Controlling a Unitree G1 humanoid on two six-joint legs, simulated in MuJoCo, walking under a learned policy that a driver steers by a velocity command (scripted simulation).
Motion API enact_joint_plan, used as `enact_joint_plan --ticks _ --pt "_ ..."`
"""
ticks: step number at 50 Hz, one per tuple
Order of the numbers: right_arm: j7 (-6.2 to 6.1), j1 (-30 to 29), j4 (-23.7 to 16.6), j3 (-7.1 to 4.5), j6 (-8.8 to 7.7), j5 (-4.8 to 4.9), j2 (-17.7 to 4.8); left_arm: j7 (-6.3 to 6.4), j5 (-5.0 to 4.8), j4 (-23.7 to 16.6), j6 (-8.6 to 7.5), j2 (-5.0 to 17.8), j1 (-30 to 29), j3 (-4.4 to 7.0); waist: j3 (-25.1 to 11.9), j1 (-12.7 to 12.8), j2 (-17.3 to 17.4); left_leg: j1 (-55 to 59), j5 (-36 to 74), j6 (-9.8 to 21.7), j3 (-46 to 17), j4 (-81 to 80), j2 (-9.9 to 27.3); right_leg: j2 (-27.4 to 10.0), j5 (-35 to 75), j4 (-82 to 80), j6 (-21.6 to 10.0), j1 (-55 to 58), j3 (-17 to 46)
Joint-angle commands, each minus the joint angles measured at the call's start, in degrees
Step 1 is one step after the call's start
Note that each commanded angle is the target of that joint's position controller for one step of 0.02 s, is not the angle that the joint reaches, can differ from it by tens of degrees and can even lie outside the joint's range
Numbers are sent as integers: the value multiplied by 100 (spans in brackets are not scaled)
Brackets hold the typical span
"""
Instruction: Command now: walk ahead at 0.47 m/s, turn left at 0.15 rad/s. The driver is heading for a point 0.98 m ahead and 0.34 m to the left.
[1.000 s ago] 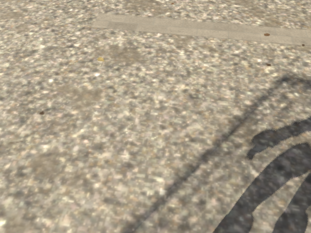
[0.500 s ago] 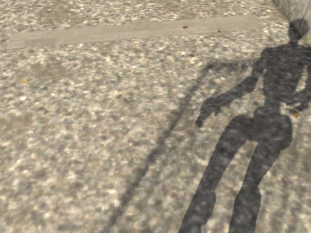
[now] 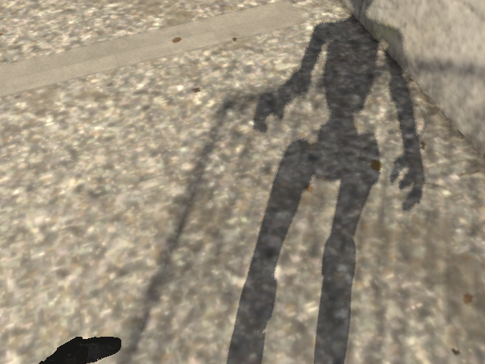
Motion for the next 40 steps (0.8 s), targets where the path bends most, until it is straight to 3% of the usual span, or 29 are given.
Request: enact_joint_plan --ticks 1,2,4,6,9,12,16,18,20,21,22,23,24,25,26,27,28,29,30,33,37,40 --pt "-20 -626 -768 -134 -197 -6 -759 68 -25 173 -57 810 1402 275 -803 768 -598 -2951 775 209 -352 1417 300 -1889 -73 -1992 -1068 3048 2404" --pt "-42 -622 -732 -157 -128 -111 -698 57 5 169 -87 606 1092 224 -516 572 -652 -2724 1128 174 -334 1113 444 -1651 261 -2173 -959 2519 1910" --pt "-16 -347 -609 -147 42 -68 -516 68 62 220 -196 449 838 210 -416 319 -720 -2253 1559 113 -350 1013 488 -1462 847 -2507 -896 2030 1275" --pt "-6 -413 -638 -116 142 -59 -349 83 70 363 -280 522 857 258 -195 239 -483 -2412 1768 26 -388 813 455 -1466 1499 -2681 -882 1891 779" --pt "-3 -808 -802 -91 146 -106 -288 151 94 538 -288 599 962 288 43 295 -374 -2811 2465 -62 -455 102 342 -1406 2005 -2766 -802 2022 214" --pt "112 -1382 -988 -24 94 -132 -207 209 49 607 -257 730 924 293 214 457 -364 -2545 3355 -16 -82 -1165 251 -1238 1918 -2858 -616 2013 -325" --pt "288 -2185 -1368 83 59 -131 -81 258 -28 852 -153 967 1394 346 444 758 -199 -2762 3281 186 326 -2032 181 -1539 2232 -2708 -581 2776 -536" --pt "373 -2344 -1541 63 53 -130 -159 272 -67 908 -53 1062 1460 365 413 724 -254 -2776 2855 349 529 -2253 62 -1639 3033 -2359 -509 3227 -663" --pt "418 -2174 -1617 -17 77 -126 -339 325 -79 873 49 1264 1400 408 78 509 -505 -2211 2267 566 888 -2278 -293 -1643 4959 -1664 -394 3498 -830" --pt "421 -1831 -1576 -92 106 -117 -476 361 -80 845 107 1356 1369 430 -199 286 -648 -1712 1938 695 1035 -2221 -512 -1630 5839 -1066 -349 3550 -889" --pt "400 -1144 -1446 -214 136 -97 -700 387 -75 818 157 1397 1304 429 -582 -120 -677 -788 1845 868 1066 -2363 -712 -1551 6134 -115 -269 3329 -934" --pt "308 -184 -1224 -391 170 -102 -1032 412 -98 733 148 1366 1161 394 -1029 -660 -420 796 2249 1108 758 -2804 -737 -1296 5302 1293 -65 2425 -1013" --pt "196 160 -1138 -523 193 -128 -1646 346 106 468 44 653 1656 180 -1582 -299 1021 3094 2357 1892 -1731 -2770 721 -479 490 3528 284 -72 -887" --pt "220 130 -1310 -449 107 -141 -1587 232 45 318 -207 589 1646 62 -2560 -206 1104 4023 1482 2754 -4544 -3813 1659 352 -2273 4756 365 -1362 503" --pt "225 41 -1295 -352 53 -185 -1203 146 -176 142 -357 1050 897 191 -2025 -479 486 3668 1383 2336 -3896 -4132 1480 -21 -1785 4783 249 -1914 970" --pt "216 -282 -1294 -296 14 -162 -1024 138 -228 1 -423 1006 646 155 -1254 -262 157 2789 1743 2084 -3093 -4188 1264 -261 -1259 4272 165 -1944 888" --pt "216 -679 -1354 -240 0 -138 -862 186 -105 52 -426 935 640 151 -805 41 -257 1917 2378 1881 -2486 -4215 996 -491 -973 3736 194 -1663 822" --pt "193 -956 -1448 -191 -4 -176 -724 218 17 64 -375 993 712 195 -606 249 -231 1290 2940 1800 -2082 -4315 796 -633 -760 3361 281 -1270 795" --pt "169 -1084 -1500 -166 0 -222 -682 213 60 74 -296 988 810 209 -534 391 -83 885 3177 1780 -1905 -4446 663 -687 -640 3201 366 -979 784" --pt "75 -1030 -1401 -199 -22 -195 -816 243 126 46 -133 771 804 145 -399 456 61 151 3806 1765 -1381 -4568 448 -656 -290 2476 673 -758 563" --pt "-42 -739 -1239 -229 60 -133 -952 237 102 -192 -123 529 -130 25 -251 103 337 -231 3137 1376 -983 -4414 29 -341 1161 645 810 -421 459" --pt "-57 -470 -1130 -245 114 -115 -1026 160 0 -313 -180 615 -600 38 -264 -117 480 -100 2499 1247 -1315 -4234 124 -93 1576 -173 787 -77 507"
